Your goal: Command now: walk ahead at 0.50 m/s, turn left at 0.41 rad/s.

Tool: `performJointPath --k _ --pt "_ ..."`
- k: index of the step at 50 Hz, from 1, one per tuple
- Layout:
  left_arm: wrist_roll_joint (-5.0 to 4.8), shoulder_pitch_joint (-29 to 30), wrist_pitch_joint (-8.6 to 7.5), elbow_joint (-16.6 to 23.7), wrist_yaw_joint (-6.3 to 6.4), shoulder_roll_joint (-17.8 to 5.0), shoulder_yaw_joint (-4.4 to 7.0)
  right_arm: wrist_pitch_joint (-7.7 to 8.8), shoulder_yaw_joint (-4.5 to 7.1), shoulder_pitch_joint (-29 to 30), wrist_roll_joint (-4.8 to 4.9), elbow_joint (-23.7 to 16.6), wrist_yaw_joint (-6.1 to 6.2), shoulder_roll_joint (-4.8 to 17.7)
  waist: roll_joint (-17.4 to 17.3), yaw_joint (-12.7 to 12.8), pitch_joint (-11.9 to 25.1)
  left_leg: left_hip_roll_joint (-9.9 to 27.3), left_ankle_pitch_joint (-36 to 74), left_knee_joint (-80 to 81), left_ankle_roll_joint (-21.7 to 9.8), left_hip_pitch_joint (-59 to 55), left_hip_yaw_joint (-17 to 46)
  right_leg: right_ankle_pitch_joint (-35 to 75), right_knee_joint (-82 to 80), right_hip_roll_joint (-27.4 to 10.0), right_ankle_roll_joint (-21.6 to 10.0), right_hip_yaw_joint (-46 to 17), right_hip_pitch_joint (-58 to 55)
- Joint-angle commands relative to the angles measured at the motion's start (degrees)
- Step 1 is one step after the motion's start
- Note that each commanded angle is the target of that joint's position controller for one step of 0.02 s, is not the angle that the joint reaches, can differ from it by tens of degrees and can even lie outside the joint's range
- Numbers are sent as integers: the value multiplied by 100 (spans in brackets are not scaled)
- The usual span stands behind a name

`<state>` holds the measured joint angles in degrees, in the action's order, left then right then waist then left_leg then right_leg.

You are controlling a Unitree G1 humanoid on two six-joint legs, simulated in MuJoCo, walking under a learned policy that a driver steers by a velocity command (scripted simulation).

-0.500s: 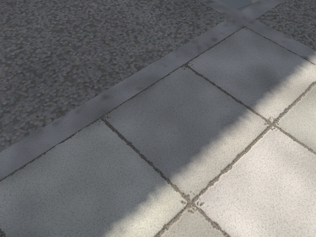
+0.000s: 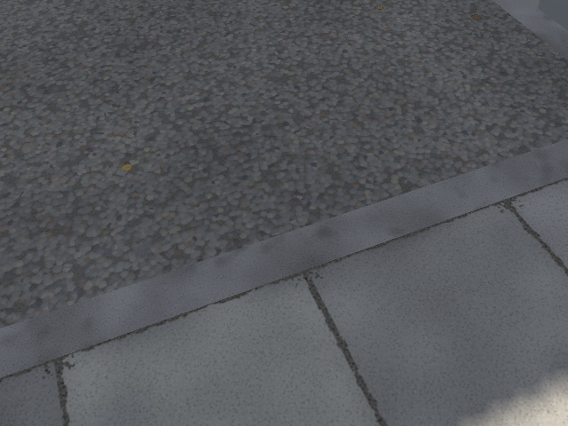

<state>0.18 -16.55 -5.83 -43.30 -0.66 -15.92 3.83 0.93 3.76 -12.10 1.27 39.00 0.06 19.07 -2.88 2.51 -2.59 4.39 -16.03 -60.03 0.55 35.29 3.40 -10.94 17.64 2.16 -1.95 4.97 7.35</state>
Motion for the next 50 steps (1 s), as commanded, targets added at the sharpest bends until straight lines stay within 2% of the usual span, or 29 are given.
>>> performJointPath --k 1,4,8,9,10,11,12,13,14,15,17,19,21,24,29,32,34,36,37,38,39,40,41,42,43,44,45,48,50 --pt "-25 326 -118 263 -18 -827 187 98 -83 38 -41 -402 -80 -32 590 -143 4 216 788 868 -2 207 208 1353 -1033 -1589 -1065 -940 -69" --pt "-116 177 -61 106 -20 -986 204 215 -142 655 -44 -526 -188 -38 513 50 -114 61 1546 1958 -79 -207 -133 1453 -1054 -1451 -930 -495 -45" --pt "-255 -342 87 -224 -34 -1231 236 297 -106 1256 -40 -791 -251 148 592 90 -232 -94 1138 2725 -248 -390 -264 1791 -756 -1735 -844 -803 -626" --pt "-259 -365 133 -268 -21 -1292 244 316 -62 1158 -43 -781 -254 248 645 -25 -145 -175 975 2885 -303 -644 -303 2083 -544 -1774 -780 -856 -748" --pt "-263 -301 171 -290 -4 -1339 239 331 15 793 -56 -692 -239 382 683 -308 92 -324 992 3122 -393 -1300 -420 2758 -76 -1689 -664 -773 -716" --pt "-244 -312 189 -312 11 -1245 186 327 157 26 -78 -452 -192 623 637 -712 586 -470 1133 3265 -527 -2494 -528 3270 832 -1422 -496 -584 -426" --pt "-135 -299 160 -218 20 -954 52 296 299 -933 -132 -264 -108 986 448 -1144 1335 191 1286 3012 -779 -4124 76 2258 2248 -1127 -245 -409 551" --pt "-75 -918 99 -32 1 -214 -175 246 392 -1295 -244 -235 -44 1529 -1032 -871 2233 1847 329 3389 -1569 -5964 2646 -1309 4433 -214 189 -254 2659" --pt "-200 -767 40 -150 10 -675 -71 252 269 -1337 -233 -274 -51 1052 -785 -1065 2466 1978 -151 3990 -1658 -5669 3547 -2283 5326 -187 199 -1179 3097" --pt "-338 -404 36 -13 5 -992 52 273 170 -1025 -183 -215 -69 780 -609 -976 1544 1796 -128 4112 -1435 -5039 2658 -1921 5557 -440 157 -1201 3538" --pt "-222 -42 85 64 49 -869 59 338 70 -379 -153 -154 -115 394 -366 -617 697 1336 492 4448 -1225 -3784 1477 -1078 5132 -841 170 -998 3358" --pt "-216 -293 256 -41 53 -679 69 455 48 -42 -206 -108 -138 190 -469 -303 495 1113 954 4867 -1161 -3028 791 -579 4944 -1011 222 -1043 2727" --pt "-213 -270 382 -27 56 -478 47 559 86 57 -206 10 -120 207 -269 -188 290 1122 1396 5141 -1216 -2746 318 -341 4791 -1034 292 -1063 2710" --pt "-172 136 436 147 50 -410 38 596 149 -15 -236 199 -49 324 -88 -223 25 1091 1715 5305 -1188 -2834 -260 346 4088 -1038 351 -1157 3085" --pt "-143 1021 381 462 -148 -255 -65 499 238 -260 -172 404 43 621 92 -534 -260 1088 1827 5381 -1064 -3127 -1033 1283 2581 -932 228 -702 2992" --pt "-145 1460 393 710 -237 -307 -72 393 295 -494 -74 556 48 747 125 -660 -410 1239 1967 5207 -976 -3679 -1229 1023 2122 -885 46 -516 3153" --pt "-139 1573 405 848 -289 -379 -45 305 332 -535 -13 616 51 841 75 -615 -377 1311 2647 4865 -879 -4023 -1363 587 1950 -755 -122 -317 3091" --pt "-132 1267 441 883 -301 -567 61 223 380 -446 32 595 80 1019 -123 -338 -1 1276 4585 4021 -742 -4173 -1538 20 1947 -368 -351 38 2387" --pt "-148 667 462 763 -283 -751 181 170 387 -370 58 572 93 1059 -139 28 366 1167 5301 3119 -645 -4057 -1658 -93 1850 -93 -508 198 1592" --pt "-167 -293 486 503 -209 -1071 380 150 337 -332 66 537 109 959 3 530 876 919 5092 1823 -437 -3449 -1798 209 1522 173 -728 171 155" --pt "-207 -979 556 354 -76 -1639 558 203 180 -531 -145 409 111 541 1018 630 1323 551 2200 -75 -129 -1852 -1790 460 1389 -784 -1114 -1421 -1479" --pt "-203 -562 473 578 -94 -2011 558 381 -9 -802 -189 79 54 -12 2024 6 2028 -725 -1785 -1879 180 343 -774 -1029 335 -2001 -2280 -4870 -2902" --pt "-177 -574 364 672 -164 -1449 393 577 90 -133 11 26 -19 576 1031 446 2056 -455 -1618 -2095 42 922 224 -1334 -269 -2126 -2067 -5075 -2831" --pt "-127 -445 273 624 -170 -1202 319 675 108 240 166 -121 -51 651 840 383 1299 -237 -1128 -1834 -110 1164 164 -987 -265 -1962 -1833 -4282 -2228" --pt "-130 -118 224 631 -170 -1063 272 714 87 235 72 -70 -6 560 326 89 799 23 -692 -1303 -140 914 163 -262 -219 -1695 -1633 -3594 -1390" --pt "-115 201 208 686 -139 -858 216 696 125 182 -89 0 33 606 348 -107 630 196 -423 -796 -101 529 185 382 -227 -1479 -1516 -3075 -796" --pt "-46 366 206 781 -104 -791 179 636 144 73 -139 36 20 614 500 -259 554 270 -228 -605 -59 173 208 805 -332 -1331 -1485 -2830 -385" --pt "12 480 163 711 -6 -785 146 442 98 -215 -189 219 2 394 440 -417 486 235 123 -30 230 -247 -112 3358 -359 -1232 -1442 -1830 196" --pt "17 432 177 568 69 -799 127 399 10 -8 -189 186 0 180 553 -359 414 178 774 731 320 -377 -261 4024 -351 -992 -1230 -1182 410"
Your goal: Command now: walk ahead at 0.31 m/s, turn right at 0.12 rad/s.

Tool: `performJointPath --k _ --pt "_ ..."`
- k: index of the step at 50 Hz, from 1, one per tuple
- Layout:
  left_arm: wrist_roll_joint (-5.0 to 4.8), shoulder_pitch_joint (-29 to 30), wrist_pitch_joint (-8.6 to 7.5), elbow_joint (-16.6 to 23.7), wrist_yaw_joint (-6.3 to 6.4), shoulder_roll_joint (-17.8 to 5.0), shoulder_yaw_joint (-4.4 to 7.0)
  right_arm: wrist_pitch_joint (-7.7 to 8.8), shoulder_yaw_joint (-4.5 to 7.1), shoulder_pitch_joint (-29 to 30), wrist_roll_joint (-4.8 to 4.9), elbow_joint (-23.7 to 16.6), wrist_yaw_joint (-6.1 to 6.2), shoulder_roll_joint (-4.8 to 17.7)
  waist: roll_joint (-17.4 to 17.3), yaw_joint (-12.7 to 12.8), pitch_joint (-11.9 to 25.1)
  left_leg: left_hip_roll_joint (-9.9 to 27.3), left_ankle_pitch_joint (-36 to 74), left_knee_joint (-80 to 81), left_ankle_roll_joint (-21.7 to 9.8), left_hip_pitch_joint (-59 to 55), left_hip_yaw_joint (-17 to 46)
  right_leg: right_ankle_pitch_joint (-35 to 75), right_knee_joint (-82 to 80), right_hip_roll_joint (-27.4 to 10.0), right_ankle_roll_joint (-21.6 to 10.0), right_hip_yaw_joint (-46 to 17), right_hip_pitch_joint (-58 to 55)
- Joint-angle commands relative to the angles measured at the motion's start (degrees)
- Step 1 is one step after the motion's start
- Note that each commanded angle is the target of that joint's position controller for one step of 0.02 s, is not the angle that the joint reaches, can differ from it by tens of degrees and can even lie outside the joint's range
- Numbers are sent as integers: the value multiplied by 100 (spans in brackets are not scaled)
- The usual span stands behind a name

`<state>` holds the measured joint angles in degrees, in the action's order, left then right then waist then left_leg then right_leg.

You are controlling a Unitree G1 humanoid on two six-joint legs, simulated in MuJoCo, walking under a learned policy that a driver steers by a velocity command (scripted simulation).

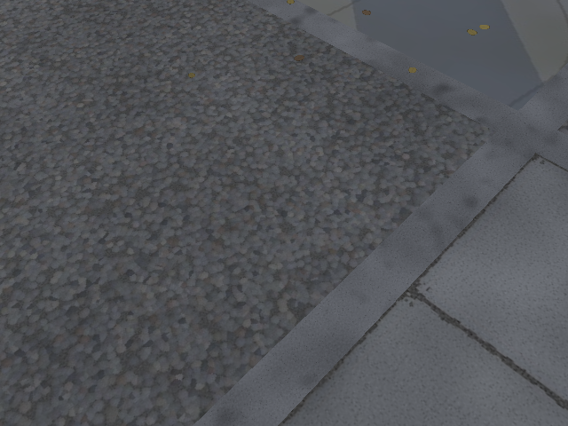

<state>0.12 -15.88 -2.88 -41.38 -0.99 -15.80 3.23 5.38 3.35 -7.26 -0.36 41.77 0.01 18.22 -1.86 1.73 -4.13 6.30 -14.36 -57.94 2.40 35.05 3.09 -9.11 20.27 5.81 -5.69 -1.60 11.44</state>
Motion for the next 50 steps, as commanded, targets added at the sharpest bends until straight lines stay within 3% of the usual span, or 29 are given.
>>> performJointPath --k 1,4,6,9,11,12,13,14,15,16,17,18,19,21,24,29,32,33,34,35,36,37,39,41,44,47,50 --pt "19 374 -99 330 130 -787 168 -41 9 -364 -7 -95 -14 187 530 -216 568 -63 1076 1016 113 -521 -298 3785 -615 -1198 -710 -242 59" --pt "63 133 -64 123 169 -810 139 -2 -30 62 69 -140 -109 167 568 92 647 -249 2355 2046 1 -883 -348 3240 -634 -1222 -512 -15 -165" --pt "99 161 -51 -2 163 -825 131 0 -7 112 98 -159 -170 252 584 110 594 -283 2356 2325 -111 -894 -239 2977 -565 -1430 -511 -36 -421" --pt "38 352 40 -112 203 -907 174 -11 97 105 47 -269 -259 517 627 9 474 -408 1378 2479 -350 -599 -219 3214 7 -1714 -458 -103 -943" --pt "-56 549 151 -90 294 -908 188 -10 198 -501 -12 -173 -297 665 559 -339 660 -643 1273 2935 -542 -1157 -420 3729 1014 -1585 -247 0 -1005" --pt "-6 390 180 -53 340 -867 177 -3 313 -900 -22 -130 -263 967 149 -457 996 -484 2891 3153 -755 -1938 -55 3247 2061 -1181 66 236 -737" --pt "168 44 150 116 339 -705 113 -29 389 -1080 -60 -237 -207 1385 -911 -259 1565 560 5127 2962 -1445 -3324 1431 660 3881 -428 489 474 534" --pt "147 -196 153 149 266 -426 7 -100 301 -1127 -122 -315 -164 1164 -1538 -178 2234 1478 5047 3375 -2488 -4389 3281 -2934 5301 331 759 -7 1978" --pt "21 -126 174 68 196 -780 63 -152 234 -939 -31 -437 -162 877 -743 -307 2315 1354 3604 3601 -2356 -4111 3177 -2751 5723 -83 708 -645 2142" --pt "-70 266 234 151 188 -822 89 -221 205 -600 33 -549 -123 721 -324 -297 1783 1085 2444 3694 -2087 -3568 2671 -2383 5752 -281 705 -567 2351" --pt "-49 451 305 153 213 -783 102 -299 166 -398 87 -580 -96 626 91 -225 1273 856 1636 3913 -1838 -2851 2290 -2122 5319 -469 723 -488 2389" --pt "4 583 371 196 269 -822 136 -358 155 -260 92 -623 -48 601 67 -166 1025 676 970 4078 -1673 -2308 2121 -1859 4777 -618 733 -481 2205" --pt "8 586 409 218 282 -715 120 -426 173 -166 49 -653 -20 649 -174 -71 870 379 585 4210 -1537 -1889 1925 -1676 4227 -580 772 -359 1887" --pt "14 459 392 166 314 -549 87 -508 238 -190 -18 -707 45 749 -541 -82 929 161 656 4247 -1523 -1737 1744 -1550 3501 -437 892 -231 1546" --pt "17 486 346 137 335 -538 84 -558 314 -229 44 -770 132 864 -554 -175 1177 140 517 4133 -1521 -1829 1826 -1195 2799 -419 991 -325 1299" --pt "-33 610 224 184 273 -593 129 -705 346 -199 71 -852 166 862 -707 -282 1102 98 -23 4040 -1387 -1904 2329 -1016 1911 -350 934 -388 1057" --pt "-56 251 115 71 204 -624 188 -799 336 -88 151 -901 190 806 -709 -47 1029 -151 23 3702 -1120 -1737 2377 -341 488 -361 703 -245 283" --pt "7 100 105 60 221 -902 271 -809 290 -221 157 -906 196 647 -374 -56 1056 -429 -470 3255 -855 -1329 2122 -245 53 -984 474 -685 -241" --pt "166 194 161 94 258 -1472 397 -780 237 -250 145 -1066 174 410 1132 -281 815 -1243 -1447 2118 -501 -252 1051 13 -322 -2153 -224 -2039 -471" --pt "328 398 160 196 249 -1343 381 -699 331 -254 88 -1074 149 700 1773 -213 739 -1382 -2016 595 -226 28 532 690 -543 -2852 -869 -2850 -100" --pt "288 716 138 361 285 -1020 279 -685 439 -440 76 -930 127 973 1274 -324 751 -1146 -1743 -264 -105 -28 652 1021 -392 -2751 -873 -2462 -32" --pt "180 955 137 418 312 -822 230 -734 468 -608 108 -759 129 956 938 -418 701 -1109 -1437 -614 -9 -32 566 1171 -234 -2382 -611 -1845 -47" --pt "32 1000 159 438 346 -700 173 -846 404 -706 107 -658 156 674 837 -340 611 -1028 -1024 -1195 193 204 451 1545 -66 -2071 -442 -1203 -298" --pt "63 809 227 402 374 -739 178 -869 329 -435 176 -805 127 499 966 -182 544 -921 -795 -938 319 272 134 1760 -95 -1908 -500 -753 -473" --pt "84 483 315 335 408 -911 252 -851 253 8 193 -1052 83 383 1176 111 673 -671 -797 -93 433 248 -37 1940 -55 -2100 -650 -632 -1056" --pt "45 597 353 361 358 -1130 344 -854 198 67 161 -1160 6 321 1264 135 779 -511 -900 765 350 -505 -317 2067 -43 -2242 -675 -354 -845" --pt "-35 652 345 335 274 -1216 393 -902 245 -25 164 -1181 -51 436 1333 100 802 -559 -807 1515 179 -1058 -579 2110 72 -2352 -639 -191 -722"
Over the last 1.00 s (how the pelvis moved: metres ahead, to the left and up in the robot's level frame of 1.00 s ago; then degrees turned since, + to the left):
0.52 -0.05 0.00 -23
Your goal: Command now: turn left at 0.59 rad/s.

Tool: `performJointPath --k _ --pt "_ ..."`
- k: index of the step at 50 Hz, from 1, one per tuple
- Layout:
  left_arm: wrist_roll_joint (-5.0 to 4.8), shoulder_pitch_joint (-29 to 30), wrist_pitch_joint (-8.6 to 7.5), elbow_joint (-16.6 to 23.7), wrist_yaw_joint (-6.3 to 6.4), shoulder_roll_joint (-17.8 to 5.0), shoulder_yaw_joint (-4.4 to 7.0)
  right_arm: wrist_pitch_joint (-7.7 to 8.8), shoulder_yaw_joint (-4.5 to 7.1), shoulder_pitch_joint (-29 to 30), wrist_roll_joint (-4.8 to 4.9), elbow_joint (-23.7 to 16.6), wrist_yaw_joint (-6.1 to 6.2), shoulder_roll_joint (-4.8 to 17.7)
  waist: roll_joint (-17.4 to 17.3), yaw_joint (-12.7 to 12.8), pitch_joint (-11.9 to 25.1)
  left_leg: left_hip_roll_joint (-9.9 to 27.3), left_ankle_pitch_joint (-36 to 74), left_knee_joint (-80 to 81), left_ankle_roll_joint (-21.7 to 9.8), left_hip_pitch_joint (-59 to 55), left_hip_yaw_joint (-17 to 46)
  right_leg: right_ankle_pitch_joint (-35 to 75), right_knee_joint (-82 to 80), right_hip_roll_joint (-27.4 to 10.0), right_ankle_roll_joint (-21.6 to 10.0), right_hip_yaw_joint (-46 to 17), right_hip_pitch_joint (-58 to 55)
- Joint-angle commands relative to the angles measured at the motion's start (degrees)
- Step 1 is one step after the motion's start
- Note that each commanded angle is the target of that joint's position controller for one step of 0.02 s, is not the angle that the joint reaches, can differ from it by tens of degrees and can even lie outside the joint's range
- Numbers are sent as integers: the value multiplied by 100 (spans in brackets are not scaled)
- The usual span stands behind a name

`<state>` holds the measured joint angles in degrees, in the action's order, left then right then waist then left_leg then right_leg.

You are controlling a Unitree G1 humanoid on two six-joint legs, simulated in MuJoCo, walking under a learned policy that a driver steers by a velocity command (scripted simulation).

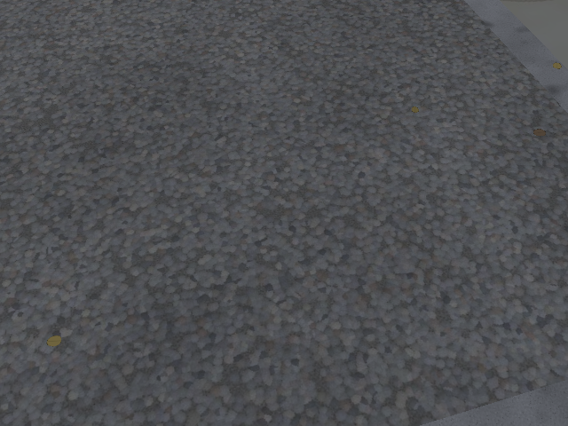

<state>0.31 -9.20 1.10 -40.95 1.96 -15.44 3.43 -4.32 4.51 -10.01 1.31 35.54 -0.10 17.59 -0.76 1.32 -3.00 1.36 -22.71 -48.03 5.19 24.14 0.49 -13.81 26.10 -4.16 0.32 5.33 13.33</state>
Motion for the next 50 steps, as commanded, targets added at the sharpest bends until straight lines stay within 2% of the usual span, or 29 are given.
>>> performJointPath --k 1,3,4,5,6,7,8,9,10,13,16,23,26,27,28,29,30,31,33,36,37,39,42,43,44,45,46,48,50 --pt "-99 8 -62 274 -41 -1271 385 49 144 197 1 -559 -63 509 1224 95 679 -75 149 862 -197 -122 -356 2556 -416 -1391 -1187 -855 -904" --pt "-217 125 -82 232 -52 -1221 383 37 190 -173 -5 -435 -93 496 1081 -174 711 -219 1045 2082 -515 -869 -518 2276 57 -1283 -868 -577 -648" --pt "-203 -184 -112 92 -74 -1027 338 43 265 -395 -19 -364 -46 664 668 -220 792 -231 1799 2624 -725 -1625 -263 1641 600 -1061 -479 -251 -165" --pt "47 -257 -125 176 -100 -692 241 69 423 -618 -16 -412 44 1265 -776 -157 895 935 3709 2742 -1179 -2714 1392 -363 2134 -480 105 308 1252" --pt "165 200 -148 541 -58 -592 178 170 460 -561 -205 -543 27 1669 -1759 -285 928 2145 4748 2663 -2433 -2608 2993 -2554 3373 320 441 -89 2538" --pt "91 538 -142 555 -19 -872 265 302 379 -623 -285 -522 -15 1312 -1002 -593 1128 2014 4211 2803 -2619 -2420 2752 -2507 4131 225 432 -780 2558" --pt "-14 544 -120 539 -11 -926 297 382 303 -361 -257 -457 -1 1152 -854 -389 887 1654 3734 2824 -2300 -2182 2234 -2013 4244 142 351 -904 2570" --pt "-5 403 -99 413 34 -911 321 400 283 -40 -155 -468 38 1034 -589 -228 751 1309 3236 2818 -1977 -2019 1918 -1538 4062 96 339 -945 2558" --pt "45 341 -78 384 69 -975 347 383 227 173 -59 -490 72 914 -619 -149 671 1182 3237 2817 -1841 -1886 1804 -1208 3916 100 375 -965 2518" --pt "15 127 -104 321 23 -816 317 328 179 218 -107 -488 158 873 -684 -40 846 917 3346 2806 -1838 -1634 1625 -665 3697 323 488 -876 2050" --pt "-4 327 -126 385 2 -665 243 301 211 103 -81 -436 203 956 -699 -160 806 838 2850 2739 -1816 -1688 1818 -528 2696 414 532 -932 1899" --pt "-81 360 -246 484 -136 -747 257 221 257 205 -51 -449 131 1079 -896 -243 727 793 2455 2540 -1814 -1381 2772 -765 1211 665 375 -1040 992" --pt "-72 -64 -326 381 -186 -743 301 175 226 435 56 -484 158 986 -814 60 805 469 2392 2153 -1463 -1213 2872 315 -391 628 178 -947 46" --pt "-6 -206 -324 374 -158 -1001 370 180 173 262 34 -478 176 791 -418 7 953 187 1496 1701 -1152 -742 2599 852 -617 -29 -55 -1394 -650" --pt "91 14 -264 456 -117 -1495 451 207 112 -145 -23 -493 160 525 1135 -399 890 -702 -479 545 -744 261 1486 2045 -704 -1218 -740 -2658 -1103" --pt "231 -71 -272 464 -144 -1332 420 258 241 -49 -51 -490 187 940 1546 -172 758 -863 -1607 -784 -438 771 982 2424 -876 -1916 -1601 -3513 -721" --pt "176 115 -293 542 -133 -1047 318 263 355 -156 -72 -382 195 1229 1047 -241 670 -593 -1310 -1634 -294 778 1062 2226 -846 -1829 -1689 -3199 -541" --pt "103 358 -287 565 -114 -845 257 222 375 -205 -51 -242 203 1175 813 -323 541 -555 -959 -1935 -200 766 1020 1946 -781 -1423 -1441 -2643 -414" --pt "-22 439 -280 531 -103 -682 164 141 265 -222 -94 -118 238 761 735 -265 428 -609 -526 -2069 -36 735 1087 1901 -712 -995 -1248 -2157 -409" --pt "10 490 -261 406 -146 -408 20 176 18 -97 -160 -125 193 151 981 -300 590 -263 -306 -278 89 -89 585 1951 -688 -533 -1119 -1607 -428" --pt "-23 443 -227 388 -165 -525 58 205 -39 75 -189 -156 175 39 1158 -171 577 -201 -372 422 116 -405 355 1979 -647 -445 -1095 -1588 -433" --pt "-78 71 -142 311 -175 -941 183 247 30 207 -115 -140 164 258 1293 29 547 -345 -197 1362 121 -718 148 2037 -505 -517 -1181 -1924 -550" --pt "-232 -115 -133 279 -156 -1112 226 300 141 -183 -95 47 186 594 1012 -135 568 -291 1437 2928 -272 -1737 253 1990 -354 -496 -908 -2268 -162" --pt "-165 -111 -194 315 -172 -997 180 303 189 -379 -146 23 237 827 632 -176 789 219 2118 2707 -479 -2356 563 1541 -151 -384 -630 -2160 295" --pt "-121 -101 -267 436 -202 -693 107 265 301 -338 -214 117 264 1235 -551 34 820 723 2497 2402 -916 -2385 954 637 290 214 -281 -1408 818" --pt "-116 58 -282 431 -199 -658 74 252 276 -303 -243 95 234 992 -912 -152 797 1031 2319 2608 -1321 -2112 1244 -281 768 511 -26 -945 894" --pt "-127 133 -254 456 -196 -778 125 261 228 -145 -253 44 230 816 -1025 -186 611 1313 2317 2759 -1546 -1977 1480 -760 1252 548 64 -769 1118" --pt "-144 143 -131 482 -173 -864 214 336 186 -43 -244 -18 272 704 -1183 -296 430 1730 3199 2808 -1867 -1965 1711 -1932 2644 455 163 -739 1650" --pt "-167 -17 0 479 -178 -761 237 420 178 46 -175 38 283 709 -837 -170 339 1783 3875 2705 -1888 -1996 1407 -2011 3202 270 263 -855 1923"
Over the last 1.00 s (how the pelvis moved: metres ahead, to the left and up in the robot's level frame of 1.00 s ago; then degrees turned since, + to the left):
0.20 0.01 0.00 30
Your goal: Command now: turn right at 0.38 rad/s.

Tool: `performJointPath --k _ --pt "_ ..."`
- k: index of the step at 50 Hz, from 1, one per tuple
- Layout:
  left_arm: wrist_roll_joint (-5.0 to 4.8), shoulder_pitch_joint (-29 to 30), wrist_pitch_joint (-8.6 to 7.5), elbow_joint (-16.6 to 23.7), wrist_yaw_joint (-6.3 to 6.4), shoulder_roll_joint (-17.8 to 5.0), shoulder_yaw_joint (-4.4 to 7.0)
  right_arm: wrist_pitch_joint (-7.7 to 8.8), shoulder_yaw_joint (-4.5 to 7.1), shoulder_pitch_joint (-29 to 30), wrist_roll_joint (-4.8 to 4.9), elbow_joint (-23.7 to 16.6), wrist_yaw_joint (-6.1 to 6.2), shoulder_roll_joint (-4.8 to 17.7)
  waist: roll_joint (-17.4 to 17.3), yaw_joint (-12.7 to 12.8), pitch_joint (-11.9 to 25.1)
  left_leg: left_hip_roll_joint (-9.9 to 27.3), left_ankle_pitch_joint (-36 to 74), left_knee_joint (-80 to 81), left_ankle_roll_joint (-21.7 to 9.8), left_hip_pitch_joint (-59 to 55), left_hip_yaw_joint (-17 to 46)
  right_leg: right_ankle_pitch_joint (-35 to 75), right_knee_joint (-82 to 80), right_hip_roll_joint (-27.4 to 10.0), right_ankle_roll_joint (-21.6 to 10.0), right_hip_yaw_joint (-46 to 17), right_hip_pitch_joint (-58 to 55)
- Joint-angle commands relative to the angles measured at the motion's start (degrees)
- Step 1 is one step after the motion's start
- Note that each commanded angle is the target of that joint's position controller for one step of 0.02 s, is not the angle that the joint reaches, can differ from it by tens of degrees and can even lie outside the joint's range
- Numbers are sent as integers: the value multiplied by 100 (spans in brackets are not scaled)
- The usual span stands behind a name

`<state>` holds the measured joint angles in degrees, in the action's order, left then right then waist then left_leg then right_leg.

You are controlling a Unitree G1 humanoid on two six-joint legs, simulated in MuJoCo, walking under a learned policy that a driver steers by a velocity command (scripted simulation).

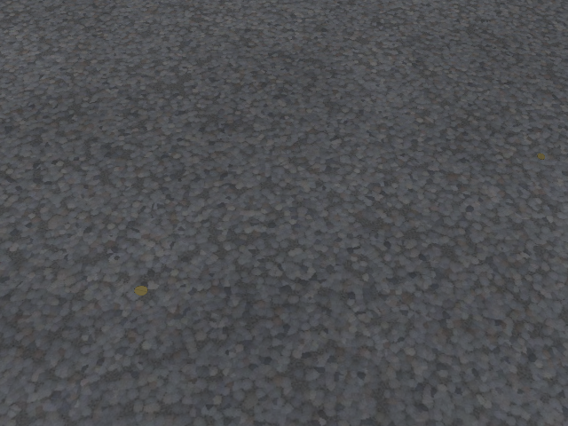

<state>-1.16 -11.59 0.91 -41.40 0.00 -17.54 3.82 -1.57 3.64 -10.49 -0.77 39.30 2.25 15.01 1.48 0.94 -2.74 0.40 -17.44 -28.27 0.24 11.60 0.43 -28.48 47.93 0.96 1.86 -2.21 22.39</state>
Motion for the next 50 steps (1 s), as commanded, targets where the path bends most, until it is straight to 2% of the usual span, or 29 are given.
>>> performJointPath --k 1,3,6,8,9,10,11,12,13,14,15,22,26,30,32,33,34,35,36,37,38,41,43,45,46,47,48,49,50 --pt "-19 204 62 533 6 -452 165 152 283 199 66 -322 43 992 -999 -107 302 1756 3382 700 -1310 -716 1154 -340 889 -284 147 -19 961" --pt "-17 260 101 608 -52 -339 106 103 310 367 86 -318 36 1046 -1068 -134 379 1559 3374 648 -1201 -569 706 55 404 -311 184 235 549" --pt "-57 262 140 763 -162 -461 133 40 348 316 135 -270 19 1154 -1169 -191 563 1589 3245 435 -1107 -598 473 508 -512 -230 78 500 -7" --pt "-21 -116 170 691 -178 -516 193 54 342 395 246 -241 3 1165 -999 36 643 1506 2699 -37 -844 -325 219 1403 -1606 -15 -145 748 -734" --pt "27 -288 171 667 -117 -662 262 92 307 94 240 -114 -27 1019 -592 66 679 1251 1868 -615 -510 79 -87 2095 -2177 59 -324 507 -1333" --pt "23 -433 153 777 -11 -1309 423 119 219 -92 -3 -157 -55 713 915 -44 712 665 -155 -2162 101 1376 -674 4099 -2554 -1069 -789 -1201 -2255" --pt "224 -583 36 908 -69 -1689 443 131 145 566 -88 -548 -1 605 1694 226 844 -204 -2400 -3388 353 2447 -121 4962 -2828 -2346 -2107 -3198 -2072" --pt "292 -562 -92 926 -115 -1416 360 117 231 686 7 -515 31 889 841 355 948 -35 -2340 -4156 346 2538 439 4377 -2951 -2300 -2306 -2992 -2016" --pt "246 -304 -168 905 -100 -1257 300 94 259 623 88 -465 34 955 646 163 699 76 -1830 -4244 272 2569 504 3847 -2929 -1984 -2015 -2456 -1769" --pt "139 -18 -172 918 -55 -1154 285 76 294 484 72 -326 69 987 340 23 543 172 -1318 -4029 272 2559 508 3259 -2927 -1635 -1683 -2078 -1644" --pt "58 198 -147 950 -4 -1053 237 61 320 472 31 -295 99 1042 356 -47 452 214 -916 -3798 310 2516 539 3185 -2921 -1465 -1506 -1905 -1531" --pt "62 80 -17 998 190 -1019 208 133 217 514 73 -242 28 722 529 7 636 -90 -167 -2533 585 2074 514 2891 -2885 -1073 -1494 -1848 -1608" --pt "110 192 46 1036 184 -1008 210 189 194 440 110 -169 -43 748 677 51 648 -73 -204 -1750 571 1567 488 2418 -2812 -1080 -1505 -2034 -1394" --pt "184 280 62 911 108 -599 11 243 109 326 123 -111 -151 627 669 96 734 102 -136 -919 448 616 302 2805 -2601 -1081 -1448 -1929 -1119" --pt "179 266 26 752 66 -358 -115 297 20 74 82 6 -226 430 507 -117 744 34 880 506 275 -310 137 1969 -2591 -837 -1157 -1661 -842" --pt "256 24 -30 641 43 -353 -130 308 19 107 28 -5 -222 570 311 -15 672 153 1130 538 139 -627 375 1081 -2524 -598 -896 -1505 -587" --pt "366 -145 -76 630 30 -394 -133 307 57 105 24 -105 -188 937 -297 182 575 683 1201 561 -164 -643 1053 135 -2027 -204 -654 -1112 -321" --pt "321 -115 -129 743 35 -393 -107 285 176 -26 69 49 -172 1328 -1062 301 435 878 -679 816 -745 -226 1607 -64 -1553 358 -402 -234 -121" --pt "238 242 -199 767 68 -561 -63 294 176 -219 97 31 -187 1255 -1245 -45 58 1217 -2187 1523 -1136 154 2442 79 -981 401 -227 89 29" --pt "103 572 -276 856 89 -604 -16 306 134 -350 80 95 -184 1193 -1437 -165 -339 1435 -2560 1877 -1281 361 3018 189 -860 312 -237 110 222" --pt "70 688 -336 878 86 -569 -2 327 127 -410 93 122 -160 1189 -1511 -198 -440 1451 -2384 1944 -1316 336 3153 62 -701 225 -248 8 312" --pt "25 700 -562 911 -60 -424 0 361 164 -589 209 144 -92 1211 -1261 -223 -186 1257 -1616 1754 -1219 -211 2911 -137 -962 92 -351 -131 421" --pt "17 497 -673 773 -125 -238 -12 278 176 -330 281 21 -56 1188 -1133 -37 19 791 -1013 1550 -1046 101 2388 792 -2095 229 -364 83 -564" --pt "25 -29 -676 555 -104 -338 86 224 148 -191 235 -149 -26 1015 -981 217 413 431 -554 1091 -807 756 2048 1897 -2686 156 -309 186 -2045" --pt "11 -664 -642 432 -40 -490 154 252 75 -12 198 -273 -44 739 -692 508 669 212 -714 409 -566 1515 1833 1613 -2635 -294 -379 -144 -3011" --pt "109 -1270 -603 355 33 -882 238 305 -78 44 215 -479 -67 198 543 676 902 -367 -1043 -1255 -194 2623 1063 336 -3172 -1416 -801 -1749 -3829" --pt "170 -1289 -589 284 -15 -1223 345 384 -15 96 302 -718 -73 487 1127 572 419 -182 -1565 -2328 -101 3473 849 -645 -3666 -2449 -1475 -3271 -3299" --pt "142 -1032 -619 317 1 -855 244 418 76 -6 334 -606 -100 762 700 402 -51 145 -1238 -3054 -115 3830 991 -933 -3772 -2417 -1604 -3182 -3053" --pt "118 -907 -646 325 24 -598 175 420 102 -126 328 -475 -149 782 540 310 -253 226 -770 -3351 -129 3979 987 -496 -3791 -2141 -1441 -2632 -3018"
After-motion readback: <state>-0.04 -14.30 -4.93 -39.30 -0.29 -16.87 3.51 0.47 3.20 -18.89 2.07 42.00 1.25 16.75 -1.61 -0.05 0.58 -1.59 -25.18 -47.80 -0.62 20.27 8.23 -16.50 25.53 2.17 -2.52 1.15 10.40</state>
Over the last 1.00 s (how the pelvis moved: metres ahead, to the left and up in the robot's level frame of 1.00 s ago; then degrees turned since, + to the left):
0.00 0.02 -0.01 17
